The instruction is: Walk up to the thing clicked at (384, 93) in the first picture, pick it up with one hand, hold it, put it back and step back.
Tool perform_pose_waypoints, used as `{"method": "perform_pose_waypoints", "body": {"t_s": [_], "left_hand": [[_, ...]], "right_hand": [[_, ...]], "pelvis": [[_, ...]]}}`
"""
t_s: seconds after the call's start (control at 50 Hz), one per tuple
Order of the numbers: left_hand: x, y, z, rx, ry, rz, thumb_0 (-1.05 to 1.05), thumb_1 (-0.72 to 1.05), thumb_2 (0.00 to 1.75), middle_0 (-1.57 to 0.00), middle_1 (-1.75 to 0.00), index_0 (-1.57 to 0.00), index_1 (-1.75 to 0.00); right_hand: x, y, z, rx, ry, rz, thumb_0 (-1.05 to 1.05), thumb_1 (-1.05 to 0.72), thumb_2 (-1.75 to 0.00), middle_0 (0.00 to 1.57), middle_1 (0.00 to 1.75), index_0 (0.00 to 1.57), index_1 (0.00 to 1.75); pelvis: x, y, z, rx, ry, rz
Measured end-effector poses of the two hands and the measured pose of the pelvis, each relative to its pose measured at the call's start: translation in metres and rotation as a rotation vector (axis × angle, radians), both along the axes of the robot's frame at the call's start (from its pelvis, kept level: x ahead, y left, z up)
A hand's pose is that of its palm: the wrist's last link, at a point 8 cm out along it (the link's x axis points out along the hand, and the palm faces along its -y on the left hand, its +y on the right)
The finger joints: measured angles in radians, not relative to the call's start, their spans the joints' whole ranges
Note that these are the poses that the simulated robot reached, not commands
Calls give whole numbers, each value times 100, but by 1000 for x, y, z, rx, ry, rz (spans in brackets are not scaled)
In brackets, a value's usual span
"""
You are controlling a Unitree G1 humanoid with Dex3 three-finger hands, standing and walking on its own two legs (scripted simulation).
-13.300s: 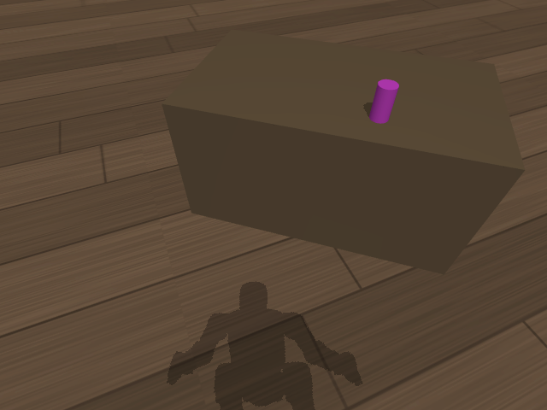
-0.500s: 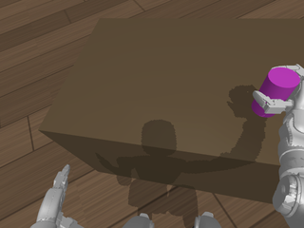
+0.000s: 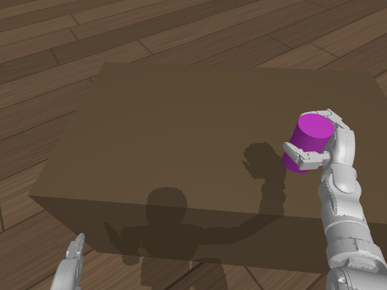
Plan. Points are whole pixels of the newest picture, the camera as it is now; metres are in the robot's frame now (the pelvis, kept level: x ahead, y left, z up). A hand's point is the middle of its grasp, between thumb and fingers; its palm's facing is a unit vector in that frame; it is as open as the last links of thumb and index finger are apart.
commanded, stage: lift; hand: right
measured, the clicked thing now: (305, 145) +0.42 -0.20 +0.08
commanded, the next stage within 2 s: hold in 0.70 s
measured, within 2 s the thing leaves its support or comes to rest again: neither
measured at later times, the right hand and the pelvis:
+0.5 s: hand (302, 152) +0.35 -0.16 +0.13, palm faces +0.20 +0.98 +0.00, open 9.4 cm; pelvis -0.01 +0.02 +0.02, yaw -1 degrees
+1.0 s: hand (304, 145) +0.35 -0.15 +0.15, palm faces +0.20 +0.98 +0.00, open 9.4 cm; pelvis +0.01 +0.02 +0.03, yaw -1 degrees
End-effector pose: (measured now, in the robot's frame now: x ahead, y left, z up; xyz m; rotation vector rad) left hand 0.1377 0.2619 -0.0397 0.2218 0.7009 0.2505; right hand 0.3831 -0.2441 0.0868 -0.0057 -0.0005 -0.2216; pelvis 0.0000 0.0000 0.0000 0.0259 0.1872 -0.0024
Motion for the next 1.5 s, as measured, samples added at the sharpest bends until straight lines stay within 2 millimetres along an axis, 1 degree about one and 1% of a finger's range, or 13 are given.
{"method": "perform_pose_waypoints", "body": {"t_s": [0.12,0.2,0.28,0.4,0.52,0.66,0.86,1.02,1.26,1.5], "left_hand": [[-5,3,-3,-20,15,15,-1,-52,5,-4,-6,-4,-5],[-5,8,0,-19,2,26,-1,-52,5,-4,-6,-4,-5],[-4,13,3,-16,-12,32,-1,-52,5,-4,-6,-4,-5],[-6,20,0,-25,-4,52,-1,-52,5,-4,-6,-4,-5],[-4,22,3,-24,-14,51,-1,-51,4,-4,-5,-4,-5],[2,20,1,-37,-2,48,-1,-51,4,-4,-5,-4,-5],[12,16,-1,-58,9,43,-1,-52,5,-4,-6,-4,-5],[19,22,-3,-56,29,57,-1,-51,4,-5,-6,-5,-5],[29,15,-4,-81,27,41,0,-51,5,-5,-6,-5,-5],[26,17,-5,-76,41,43,0,-52,5,-5,-6,-5,-6]], "right_hand": [[-21,9,13,-3,-10,5,-1,35,-110,75,111,77,111],[-32,15,23,-4,-18,7,-1,35,-111,76,111,77,111],[-41,23,31,3,-24,13,-1,35,-111,76,111,77,111],[-54,31,38,0,-18,23,-1,35,-111,76,111,77,111],[-63,37,45,3,-28,21,-1,35,-111,76,111,77,111],[-66,40,52,3,-26,19,-1,35,-111,76,111,77,110],[-65,41,61,0,-24,17,-1,35,-111,76,111,77,111],[-64,42,67,0,-21,18,-1,35,-111,76,111,77,110],[-69,47,77,-1,-20,23,-1,35,-111,76,111,77,110],[-72,44,72,5,5,13,-1,35,-111,76,111,77,111]], "pelvis": [[-4,4,7,-11,-42,-2],[-6,8,11,-18,-72,-3],[-8,12,15,-23,-97,-5],[-11,16,19,-29,-126,-6],[-11,20,23,-34,-147,-6],[-6,22,27,-37,-159,-8],[2,23,32,-38,-170,-10],[8,22,34,-39,-176,-13],[14,23,36,-40,-189,-17],[12,22,37,-39,-192,-18]]}}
